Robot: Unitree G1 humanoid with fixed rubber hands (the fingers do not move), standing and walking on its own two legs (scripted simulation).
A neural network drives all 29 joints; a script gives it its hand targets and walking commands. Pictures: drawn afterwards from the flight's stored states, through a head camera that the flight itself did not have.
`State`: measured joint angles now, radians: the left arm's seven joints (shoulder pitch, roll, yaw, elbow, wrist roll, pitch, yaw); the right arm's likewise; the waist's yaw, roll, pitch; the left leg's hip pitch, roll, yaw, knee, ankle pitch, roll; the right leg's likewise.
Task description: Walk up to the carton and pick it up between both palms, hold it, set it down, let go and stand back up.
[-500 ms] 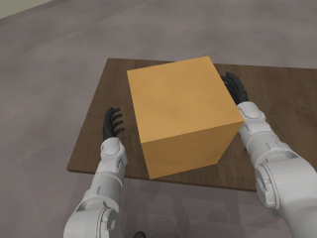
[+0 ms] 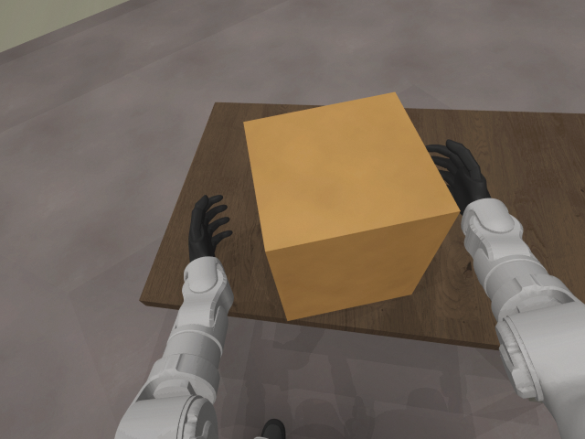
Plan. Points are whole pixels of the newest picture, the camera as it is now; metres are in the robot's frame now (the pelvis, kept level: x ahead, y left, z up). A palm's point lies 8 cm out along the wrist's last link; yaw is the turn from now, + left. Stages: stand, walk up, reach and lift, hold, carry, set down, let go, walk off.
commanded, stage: set down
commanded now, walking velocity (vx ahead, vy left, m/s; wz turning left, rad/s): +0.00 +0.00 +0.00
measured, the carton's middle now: (336, 217) +0.43 +0.01 +0.01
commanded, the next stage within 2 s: none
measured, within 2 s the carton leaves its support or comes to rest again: neither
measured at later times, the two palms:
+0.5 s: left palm (187, 275) +0.31 +0.21 +0.03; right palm (485, 235) +0.40 -0.19 +0.03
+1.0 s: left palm (178, 319) +0.25 +0.20 +0.02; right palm (516, 296) +0.33 -0.22 +0.00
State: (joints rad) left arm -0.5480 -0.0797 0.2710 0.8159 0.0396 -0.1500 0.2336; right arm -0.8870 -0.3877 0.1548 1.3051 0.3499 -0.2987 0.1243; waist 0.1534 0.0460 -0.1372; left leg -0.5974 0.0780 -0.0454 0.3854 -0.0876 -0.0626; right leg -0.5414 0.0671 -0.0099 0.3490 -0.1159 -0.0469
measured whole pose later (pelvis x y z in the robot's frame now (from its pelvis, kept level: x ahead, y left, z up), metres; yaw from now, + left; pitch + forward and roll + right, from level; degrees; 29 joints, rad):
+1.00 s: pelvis -0.01 +0.00 +0.00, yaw +0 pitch +10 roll -1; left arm -0.05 -0.09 0.07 0.22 0.00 0.06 0.27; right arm -0.31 -0.49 0.15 0.99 0.40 -0.37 0.30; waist 0.15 0.00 -0.09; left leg -0.45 0.08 -0.05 0.39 -0.11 -0.06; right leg -0.40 0.07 -0.01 0.36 -0.13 -0.05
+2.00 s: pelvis +0.02 +0.00 +0.01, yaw +0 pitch +6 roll -1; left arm 0.34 -0.04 -0.04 0.03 0.00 0.04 0.26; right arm 0.14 -0.52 0.10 0.74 0.44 -0.40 0.31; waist 0.12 -0.06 -0.09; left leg -0.34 0.08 -0.05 0.39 -0.16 -0.06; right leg -0.29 0.07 -0.01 0.36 -0.19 -0.05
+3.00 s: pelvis +0.03 +0.00 +0.01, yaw +1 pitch +3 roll -1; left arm 0.34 0.13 -0.04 0.26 0.00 0.04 0.13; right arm 0.19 -0.33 0.10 0.74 0.26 -0.31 0.14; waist 0.12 -0.06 -0.04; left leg -0.26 0.06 -0.05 0.39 -0.18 -0.06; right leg -0.21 0.05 -0.01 0.36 -0.21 -0.04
